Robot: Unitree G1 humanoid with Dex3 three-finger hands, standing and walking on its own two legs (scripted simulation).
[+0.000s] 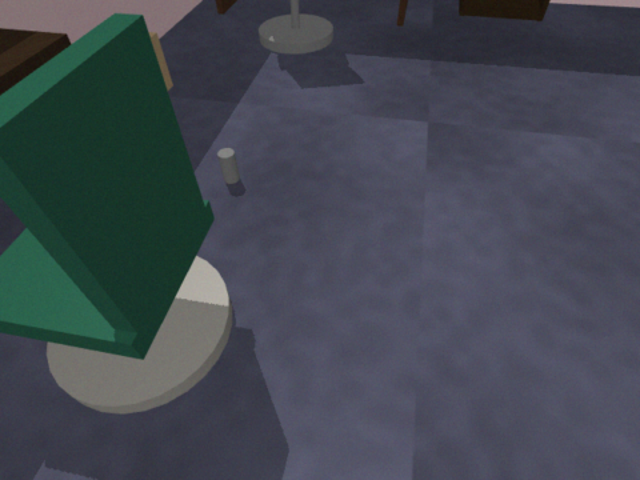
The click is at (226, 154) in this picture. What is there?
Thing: squat round
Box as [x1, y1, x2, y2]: [218, 148, 239, 183]
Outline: 223,148 218,151 218,157 223,177 226,182 233,183 237,181 239,178 234,152 230,148
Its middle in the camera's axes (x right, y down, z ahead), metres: -0.42 -0.36 +1.87
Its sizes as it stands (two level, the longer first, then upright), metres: 0.078 0.078 0.156
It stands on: the floor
